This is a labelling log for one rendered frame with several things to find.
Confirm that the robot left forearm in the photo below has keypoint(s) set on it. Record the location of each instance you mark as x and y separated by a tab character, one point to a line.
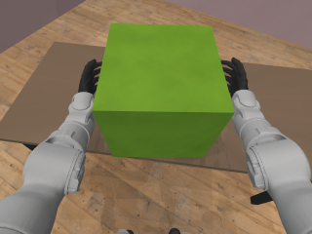
77	129

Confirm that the table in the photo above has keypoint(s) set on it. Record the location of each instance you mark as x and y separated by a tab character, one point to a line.
284	95

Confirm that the robot left hand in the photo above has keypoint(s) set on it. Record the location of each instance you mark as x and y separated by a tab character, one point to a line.
88	79

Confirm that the right robot upper arm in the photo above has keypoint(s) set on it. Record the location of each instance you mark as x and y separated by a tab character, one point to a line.
279	168

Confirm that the robot right hand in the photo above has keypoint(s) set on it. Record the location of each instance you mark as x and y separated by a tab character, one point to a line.
238	80

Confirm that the left robot upper arm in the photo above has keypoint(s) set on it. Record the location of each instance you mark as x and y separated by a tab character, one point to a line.
53	172

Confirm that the carton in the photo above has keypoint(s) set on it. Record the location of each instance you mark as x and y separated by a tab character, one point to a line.
161	91

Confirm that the robot right forearm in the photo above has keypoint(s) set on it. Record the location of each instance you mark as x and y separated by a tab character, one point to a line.
251	125

